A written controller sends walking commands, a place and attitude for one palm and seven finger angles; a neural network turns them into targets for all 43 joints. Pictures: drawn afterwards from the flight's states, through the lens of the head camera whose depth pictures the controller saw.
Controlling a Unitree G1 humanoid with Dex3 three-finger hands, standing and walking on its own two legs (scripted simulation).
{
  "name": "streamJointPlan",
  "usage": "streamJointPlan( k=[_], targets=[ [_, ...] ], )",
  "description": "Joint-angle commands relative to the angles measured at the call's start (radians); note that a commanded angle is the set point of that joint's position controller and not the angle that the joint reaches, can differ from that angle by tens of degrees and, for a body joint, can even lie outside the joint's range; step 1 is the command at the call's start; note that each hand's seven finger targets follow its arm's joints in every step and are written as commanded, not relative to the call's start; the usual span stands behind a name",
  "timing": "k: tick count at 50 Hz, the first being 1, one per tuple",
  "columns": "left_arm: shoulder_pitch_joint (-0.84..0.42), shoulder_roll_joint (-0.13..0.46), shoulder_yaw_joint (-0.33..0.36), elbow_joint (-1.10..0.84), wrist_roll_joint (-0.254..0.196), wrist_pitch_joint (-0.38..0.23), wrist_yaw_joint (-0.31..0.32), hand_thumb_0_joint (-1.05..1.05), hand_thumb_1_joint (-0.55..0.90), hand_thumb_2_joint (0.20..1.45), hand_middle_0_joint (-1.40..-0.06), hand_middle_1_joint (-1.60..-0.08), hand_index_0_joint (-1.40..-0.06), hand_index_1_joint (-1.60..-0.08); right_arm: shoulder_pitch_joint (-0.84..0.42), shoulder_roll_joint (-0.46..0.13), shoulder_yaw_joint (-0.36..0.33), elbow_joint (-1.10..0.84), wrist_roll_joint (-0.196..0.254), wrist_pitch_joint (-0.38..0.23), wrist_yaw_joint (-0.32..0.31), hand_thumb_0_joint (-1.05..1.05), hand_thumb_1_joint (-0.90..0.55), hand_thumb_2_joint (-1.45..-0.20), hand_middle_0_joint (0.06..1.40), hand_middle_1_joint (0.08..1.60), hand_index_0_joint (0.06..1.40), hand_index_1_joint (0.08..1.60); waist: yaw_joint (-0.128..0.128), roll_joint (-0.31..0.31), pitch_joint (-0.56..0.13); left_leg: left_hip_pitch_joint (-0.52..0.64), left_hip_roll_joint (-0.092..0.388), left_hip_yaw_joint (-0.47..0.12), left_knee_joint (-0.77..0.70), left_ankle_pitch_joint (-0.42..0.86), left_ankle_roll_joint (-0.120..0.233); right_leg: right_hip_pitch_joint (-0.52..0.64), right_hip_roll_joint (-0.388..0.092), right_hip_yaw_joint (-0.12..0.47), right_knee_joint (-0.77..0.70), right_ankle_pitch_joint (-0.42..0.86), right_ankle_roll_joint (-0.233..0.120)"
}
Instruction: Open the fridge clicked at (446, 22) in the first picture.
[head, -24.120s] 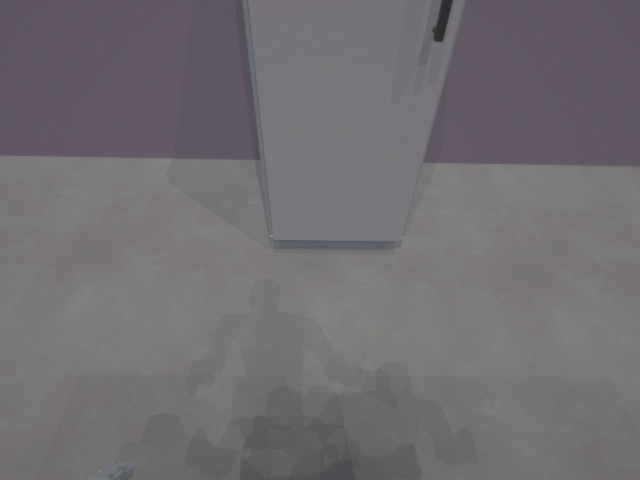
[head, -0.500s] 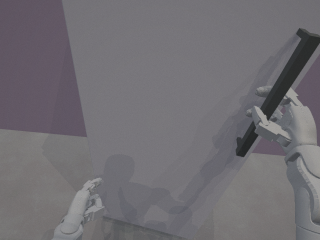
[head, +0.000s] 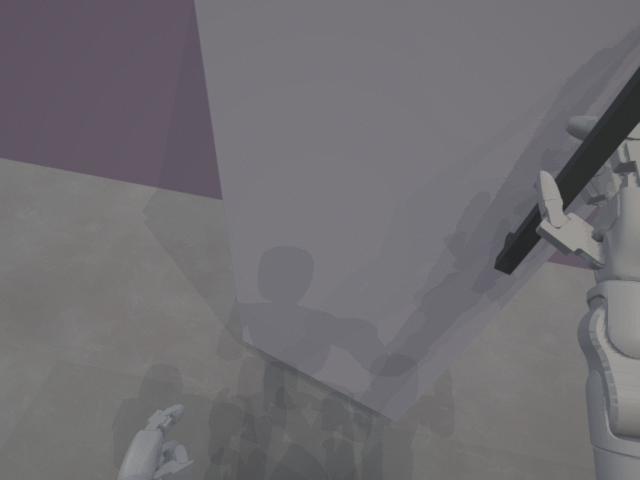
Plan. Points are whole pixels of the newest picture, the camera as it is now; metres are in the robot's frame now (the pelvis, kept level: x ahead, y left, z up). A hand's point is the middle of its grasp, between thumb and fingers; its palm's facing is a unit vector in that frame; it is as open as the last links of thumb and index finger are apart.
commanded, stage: walk backward, drawing the door open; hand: right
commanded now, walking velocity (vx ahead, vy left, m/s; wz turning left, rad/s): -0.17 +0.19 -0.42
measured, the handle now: (578, 161) +0.39 -0.17 +0.26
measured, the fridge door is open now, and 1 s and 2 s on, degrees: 17 24 49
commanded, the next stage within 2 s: none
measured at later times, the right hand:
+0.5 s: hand (540, 234) +0.31 -0.13 +0.23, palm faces +0.29 +0.91 -0.30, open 7.6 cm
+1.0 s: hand (515, 238) +0.31 -0.11 +0.23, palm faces +0.58 +0.78 -0.23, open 7.2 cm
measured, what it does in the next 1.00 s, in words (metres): steps to the left, turning right: right foot, then left foot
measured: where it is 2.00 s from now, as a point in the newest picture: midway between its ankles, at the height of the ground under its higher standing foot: (167, 457)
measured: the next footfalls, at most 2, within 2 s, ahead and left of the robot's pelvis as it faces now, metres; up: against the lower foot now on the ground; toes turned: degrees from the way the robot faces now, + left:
right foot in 0.68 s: +0.01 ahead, -0.08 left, +0.00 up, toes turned -22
left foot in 0.88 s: +0.21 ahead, +0.21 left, +0.00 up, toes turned -21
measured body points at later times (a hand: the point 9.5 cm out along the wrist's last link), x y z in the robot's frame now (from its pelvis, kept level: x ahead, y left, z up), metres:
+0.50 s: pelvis +0.01 +0.06 +0.00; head +0.06 +0.07 +0.45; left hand +0.21 +0.26 -0.11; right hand +0.29 -0.18 +0.24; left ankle +0.02 +0.11 -0.74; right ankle +0.03 -0.10 -0.70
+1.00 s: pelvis +0.07 +0.17 -0.01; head +0.16 +0.15 +0.43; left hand +0.33 +0.27 -0.13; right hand +0.27 -0.15 +0.24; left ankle +0.17 +0.22 -0.74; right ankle -0.04 +0.04 -0.68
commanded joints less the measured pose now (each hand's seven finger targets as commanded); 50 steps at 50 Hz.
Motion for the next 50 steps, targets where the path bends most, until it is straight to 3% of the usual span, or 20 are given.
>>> streamJointPlan(
  k=[1, 9, 15, 18, 20, 21, 25, 31, 32, 33, 34, 35, 37, 40, 42, 43, 45, 46, 47, 50],
  targets=[
    [-0.179, 0.091, 0.024, -0.161, 0.004, -0.08, 0.016, 0.0, 0.9, 0.9, -0.2, -0.3, -0.2, -0.3, -0.379, -0.169, -0.111, -0.319, 0.024, -0.208, -0.007, 0.0, -0.9, -0.9, 0.45, 1.4, 0.45, 1.4, -0.058, 0.025, -0.272, 0.003, 0.011, -0.025, -0.075, -0.229, -0.001, 0.103, -0.081, 0.22, -0.189, -0.299, -0.032],
    [-0.145, 0.08, 0.037, -0.121, 0.001, -0.109, 0.012, 0.0, 0.9, 0.9, -0.2, -0.3, -0.2, -0.3, -0.362, -0.166, -0.107, -0.377, 0.014, -0.184, -0.002, 0.0, -0.9, -0.9, 0.45, 1.4, 0.45, 1.4, -0.033, 0.181, -0.305, -0.172, 0.137, -0.022, -0.165, -0.258, 0.065, 0.266, 0.012, 0.115, 0.101, -0.143, 0.003],
    [-0.187, 0.081, 0.034, -0.129, 0.007, -0.123, 0.011, 0.0, 0.9, 0.9, -0.2, -0.3, -0.2, -0.3, -0.418, -0.138, -0.086, -0.404, 0.032, -0.158, 0.011, 0.0, -0.9, -0.9, 0.45, 1.4, 0.45, 1.4, -0.062, -0.09, -0.264, 0.058, -0.047, -0.035, 0.164, -0.262, 0.005, 0.007, -0.2, 0.541, -0.353, -0.449, -0.102],
    [-0.166, 0.059, 0.042, -0.126, 0.007, -0.127, -0.004, 0.0, 0.9, 0.9, -0.2, -0.3, -0.2, -0.3, -0.383, -0.152, -0.092, -0.422, 0.029, -0.169, 0.018, 0.0, -0.9, -0.9, 0.45, 1.4, 0.45, 1.4, -0.072, 0.07, -0.329, 0.188, 0.017, -0.092, -0.138, -0.066, 0.017, 0.062, -0.082, 0.313, -0.15, -0.172, -0.06],
    [-0.159, 0.05, 0.052, -0.125, -0.01, -0.119, -0.008, 0.0, 0.9, 0.9, -0.2, -0.3, -0.2, -0.3, -0.373, -0.17, -0.108, -0.46, 0.015, -0.167, 0.016, 0.0, -0.9, -0.9, 0.45, 1.4, 0.45, 1.4, -0.06, 0.25, -0.332, 0.054, 0.229, -0.175, -0.231, -0.101, 0.074, 0.078, 0.059, 0.082, 0.207, -0.17, 0.009],
    [-0.164, 0.054, 0.049, -0.123, -0.004, -0.125, -0.006, 0.0, 0.9, 0.9, -0.2, -0.3, -0.2, -0.3, -0.361, -0.161, -0.118, -0.449, 0.004, -0.169, 0.012, 0.0, -0.9, -0.9, 0.45, 1.4, 0.45, 1.4, -0.08, 0.207, -0.303, 0.008, 0.283, -0.183, -0.21, -0.064, 0.115, -0.003, 0.063, 0.087, 0.391, -0.261, 0.009],
    [-0.152, 0.027, 0.02, -0.139, 0.015, -0.153, 0.014, 0.0, 0.9, 0.9, -0.2, -0.3, -0.2, -0.3, -0.317, -0.15, -0.133, -0.471, 0.018, -0.169, 0.008, 0.0, -0.9, -0.9, 0.45, 1.4, 0.45, 1.4, -0.101, 0.239, -0.331, 0.321, 0.316, -0.089, 0.027, 0.827, 0.151, -0.214, 0.039, 0.081, 0.48, -0.401, 0.01],
    [-0.114, 0.028, 0.011, -0.166, 0.025, -0.127, 0.029, 0.0, 0.9, 0.9, -0.2, -0.3, -0.2, -0.3, -0.28, -0.094, -0.08, -0.517, 0.024, -0.185, 0.002, 0.0, -0.9, -0.9, 0.45, 1.4, 0.45, 1.4, -0.08, 0.265, -0.403, 0.405, 0.235, 0.036, 0.195, 1.131, 0.004, -0.041, 0.064, -0.055, 0.094, -0.216, -0.01],
    [-0.094, 0.036, 0.02, -0.163, 0.024, -0.123, 0.027, 0.0, 0.9, 0.9, -0.2, -0.3, -0.2, -0.3, -0.294, -0.089, -0.069, -0.518, 0.023, -0.194, 0.003, 0.0, -0.9, -0.9, 0.45, 1.4, 0.45, 1.4, -0.061, 0.265, -0.432, 0.3, 0.207, 0.069, 0.279, 1.12, -0.046, 0.127, 0.05, -0.041, 0.015, -0.087, -0.03],
    [-0.079, 0.064, 0.038, -0.164, 0.023, -0.117, 0.021, 0.0, 0.9, 0.9, -0.2, -0.3, -0.2, -0.3, -0.319, -0.083, -0.052, -0.53, 0.026, -0.202, 0.006, 0.0, -0.9, -0.9, 0.45, 1.4, 0.45, 1.4, -0.032, 0.207, -0.466, 0.05, 0.152, 0.094, 0.421, 0.933, -0.112, 0.405, -0.069, 0.096, -0.024, 0.292, -0.092],
    [-0.087, 0.107, 0.061, -0.179, 0.019, -0.11, 0.008, 0.0, 0.9, 0.9, -0.2, -0.3, -0.2, -0.3, -0.315, -0.039, -0.021, -0.53, 0.043, -0.206, 0.012, 0.0, -0.9, -0.9, 0.45, 1.4, 0.45, 1.4, -0.031, -0.008, -0.475, -0.268, 0.03, 0.068, 0.623, 0.23, -0.136, 0.649, -0.306, 0.422, -0.009, 0.786, -0.223],
    [-0.135, 0.093, 0.061, -0.177, 0.022, -0.109, -0.026, 0.0, 0.9, 0.9, -0.2, -0.3, -0.2, -0.3, -0.364, -0.035, -0.028, -0.548, 0.033, -0.217, 0.024, 0.0, -0.9, -0.9, 0.45, 1.4, 0.45, 1.4, -0.054, -0.051, -0.393, -0.395, 0.003, -0.059, 0.727, -0.378, -0.079, 0.672, -0.408, 0.499, -0.013, 0.979, -0.271],
    [-0.192, 0.083, 0.074, -0.148, 0.017, -0.13, -0.045, 0.0, 0.9, 0.9, -0.2, -0.3, -0.2, -0.3, -0.389, -0.09, -0.08, -0.557, -0.006, -0.214, 0.045, 0.0, -0.9, -0.9, 0.45, 1.4, 0.45, 1.4, -0.07, -0.056, -0.259, -0.462, 0.094, -0.169, 0.536, -0.387, -0.011, 0.518, -0.399, 0.442, 0.036, 0.734, -0.236],
    [-0.142, 0.073, 0.075, -0.141, -0.006, -0.162, -0.048, 0.0, 0.9, 0.9, -0.2, -0.3, -0.2, -0.3, -0.378, -0.054, -0.041, -0.507, 0.001, -0.191, 0.037, 0.0, -0.9, -0.9, 0.45, 1.4, 0.45, 1.4, -0.056, -0.069, -0.304, -0.084, 0.021, -0.027, 0.171, -0.1, -0.039, 0.339, -0.211, 0.21, 0.067, 0.49, -0.103],
    [-0.147, 0.074, 0.069, -0.162, -0.018, -0.171, -0.042, 0.0, 0.9, 0.9, -0.2, -0.3, -0.2, -0.3, -0.382, -0.089, -0.063, -0.498, 0.006, -0.195, 0.04, 0.0, -0.9, -0.9, 0.45, 1.4, 0.45, 1.4, -0.06, -0.032, -0.333, 0.154, 0.01, 0.029, 0.007, 0.096, -0.072, 0.208, -0.132, 0.143, 0.097, 0.252, -0.061],
    [-0.158, 0.061, 0.061, -0.17, -0.025, -0.165, -0.038, 0.0, 0.9, 0.9, -0.2, -0.3, -0.2, -0.3, -0.394, -0.107, -0.07, -0.496, 0.005, -0.194, 0.041, 0.0, -0.9, -0.9, 0.45, 1.4, 0.45, 1.4, -0.06, 0.075, -0.331, 0.215, 0.065, 0.008, -0.056, 0.209, -0.069, 0.143, -0.052, 0.068, 0.189, 0.086, -0.031],
    [-0.195, 0.054, 0.06, -0.169, -0.012, -0.15, -0.026, 0.0, 0.9, 0.9, -0.2, -0.3, -0.2, -0.3, -0.341, -0.182, -0.148, -0.499, 0.01, -0.172, 0.034, 0.0, -0.9, -0.9, 0.45, 1.4, 0.45, 1.4, -0.091, 0.344, -0.335, 0.166, 0.305, -0.171, -0.129, 0.333, 0.065, -0.017, 0.1, 0.037, 0.532, -0.472, 0.015],
    [-0.201, 0.05, 0.064, -0.175, -0.007, -0.143, -0.018, 0.0, 0.9, 0.9, -0.2, -0.3, -0.2, -0.3, -0.306, -0.175, -0.157, -0.519, 0.015, -0.169, 0.033, 0.0, -0.9, -0.9, 0.45, 1.4, 0.45, 1.4, -0.11, 0.422, -0.349, 0.117, 0.373, -0.257, -0.148, 0.21, 0.125, -0.027, 0.073, 0.088, 0.719, -0.537, 0.007],
    [-0.223, 0.028, 0.043, -0.165, -0.002, -0.142, -0.014, 0.0, 0.9, 0.9, -0.2, -0.3, -0.2, -0.3, -0.328, -0.146, -0.136, -0.546, 0.01, -0.175, 0.027, 0.0, -0.9, -0.9, 0.45, 1.4, 0.45, 1.4, -0.103, 0.355, -0.326, 0.143, 0.401, -0.252, -0.11, 0.232, 0.173, -0.095, 0.04, 0.12, 0.785, -0.538, 0.008],
    [-0.218, 0.009, 0.02, -0.15, 0.009, -0.127, -0.005, 0.0, 0.9, 0.9, -0.2, -0.3, -0.2, -0.3, -0.281, -0.107, -0.117, -0.546, 0.011, -0.189, -0.006, 0.0, -0.9, -0.9, 0.45, 1.4, 0.45, 1.4, -0.089, 0.235, -0.375, 0.286, 0.368, -0.078, -0.004, 0.567, 0.179, -0.116, 0.025, 0.059, 0.562, -0.533, 0.02]
  ],
)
